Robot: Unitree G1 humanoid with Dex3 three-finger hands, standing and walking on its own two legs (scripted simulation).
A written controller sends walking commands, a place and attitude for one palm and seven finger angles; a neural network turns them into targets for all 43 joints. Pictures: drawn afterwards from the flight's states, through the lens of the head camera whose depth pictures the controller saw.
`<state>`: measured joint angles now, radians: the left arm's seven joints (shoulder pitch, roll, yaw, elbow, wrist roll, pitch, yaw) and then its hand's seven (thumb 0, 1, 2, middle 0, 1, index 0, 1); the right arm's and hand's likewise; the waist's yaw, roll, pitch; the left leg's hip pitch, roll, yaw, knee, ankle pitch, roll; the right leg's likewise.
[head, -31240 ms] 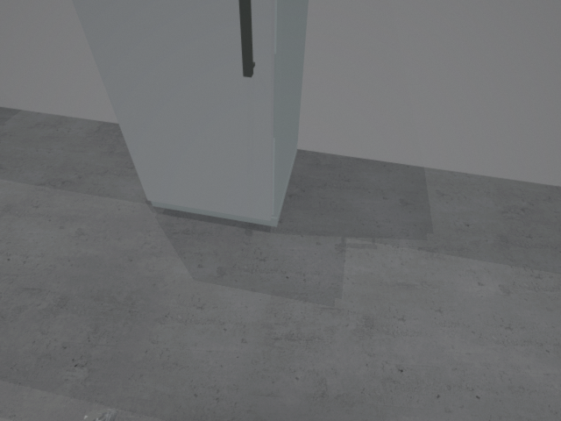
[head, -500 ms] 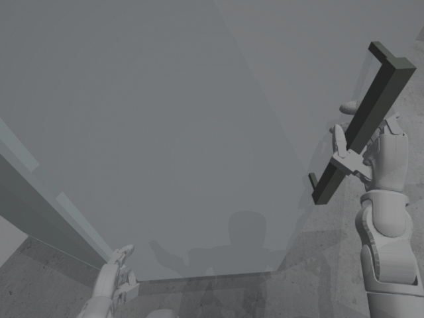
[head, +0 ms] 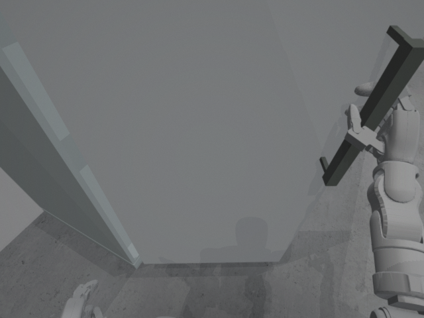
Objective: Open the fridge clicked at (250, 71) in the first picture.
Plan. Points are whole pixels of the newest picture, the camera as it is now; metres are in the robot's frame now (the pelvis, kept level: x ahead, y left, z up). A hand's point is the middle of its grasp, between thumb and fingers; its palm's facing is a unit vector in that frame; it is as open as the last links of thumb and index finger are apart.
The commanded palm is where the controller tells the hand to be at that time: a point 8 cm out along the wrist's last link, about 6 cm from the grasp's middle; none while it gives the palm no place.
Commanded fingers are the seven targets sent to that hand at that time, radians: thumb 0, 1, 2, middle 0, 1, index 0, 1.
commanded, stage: stop walking and hold the door back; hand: right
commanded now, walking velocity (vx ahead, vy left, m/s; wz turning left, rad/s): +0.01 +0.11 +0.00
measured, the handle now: (356, 121) +0.43 -0.20 +0.18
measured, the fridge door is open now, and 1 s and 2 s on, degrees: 61 61 61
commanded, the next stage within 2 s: loosen the grip on the handle in 0.56 s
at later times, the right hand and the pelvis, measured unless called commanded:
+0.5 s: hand (357, 135) +0.38 -0.19 +0.19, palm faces +0.19 +0.96 -0.18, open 6.0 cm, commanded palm +0.34 -0.24 +0.17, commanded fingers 0.00 -0.90 -0.90 0.45 1.40 0.45 1.40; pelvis +0.00 -0.01 +0.00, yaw +4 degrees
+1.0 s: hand (357, 130) +0.39 -0.19 +0.19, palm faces +0.25 +0.95 -0.20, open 11.4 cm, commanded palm +0.34 -0.23 +0.18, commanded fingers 0.00 0.55 -0.20 0.34 1.27 0.34 1.27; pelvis +0.00 +0.02 +0.00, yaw +3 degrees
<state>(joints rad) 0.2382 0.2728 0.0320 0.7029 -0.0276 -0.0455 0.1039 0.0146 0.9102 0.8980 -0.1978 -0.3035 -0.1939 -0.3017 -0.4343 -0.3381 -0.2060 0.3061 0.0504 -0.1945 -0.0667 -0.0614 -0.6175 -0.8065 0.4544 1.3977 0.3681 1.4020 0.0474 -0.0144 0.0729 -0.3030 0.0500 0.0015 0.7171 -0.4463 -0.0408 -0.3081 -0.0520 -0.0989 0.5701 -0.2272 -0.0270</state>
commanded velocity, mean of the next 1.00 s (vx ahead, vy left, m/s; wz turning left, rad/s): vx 0.00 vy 0.00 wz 0.00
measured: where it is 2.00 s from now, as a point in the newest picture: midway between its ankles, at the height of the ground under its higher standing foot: outside the picture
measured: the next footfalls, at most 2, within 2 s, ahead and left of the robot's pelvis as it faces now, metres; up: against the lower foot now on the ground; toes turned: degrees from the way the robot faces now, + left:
none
